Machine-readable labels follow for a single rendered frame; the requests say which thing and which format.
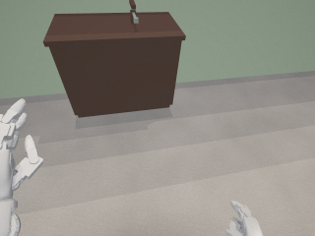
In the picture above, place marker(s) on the left robot hand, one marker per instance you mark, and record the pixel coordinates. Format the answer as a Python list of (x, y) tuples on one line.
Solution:
[(11, 125)]

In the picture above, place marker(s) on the counter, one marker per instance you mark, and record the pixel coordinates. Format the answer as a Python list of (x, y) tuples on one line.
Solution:
[(109, 65)]

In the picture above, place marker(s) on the right robot hand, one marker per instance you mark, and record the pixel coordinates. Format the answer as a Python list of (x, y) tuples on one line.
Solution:
[(249, 225)]

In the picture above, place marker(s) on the tap lever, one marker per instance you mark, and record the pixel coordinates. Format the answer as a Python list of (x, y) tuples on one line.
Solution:
[(135, 19)]

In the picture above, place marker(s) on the robot left forearm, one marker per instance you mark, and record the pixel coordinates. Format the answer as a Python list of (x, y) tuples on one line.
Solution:
[(10, 224)]

